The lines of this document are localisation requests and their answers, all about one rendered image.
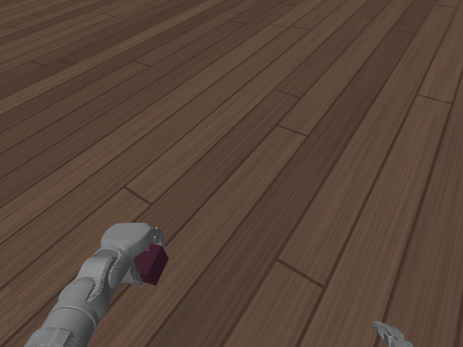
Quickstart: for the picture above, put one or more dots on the cube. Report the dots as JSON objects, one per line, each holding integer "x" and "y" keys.
{"x": 150, "y": 263}

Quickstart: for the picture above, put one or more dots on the left robot hand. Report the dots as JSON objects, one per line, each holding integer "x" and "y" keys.
{"x": 133, "y": 238}

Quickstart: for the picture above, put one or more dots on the left robot arm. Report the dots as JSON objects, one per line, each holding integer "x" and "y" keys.
{"x": 74, "y": 318}

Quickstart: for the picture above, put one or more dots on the right robot hand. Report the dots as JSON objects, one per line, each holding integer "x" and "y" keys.
{"x": 391, "y": 335}

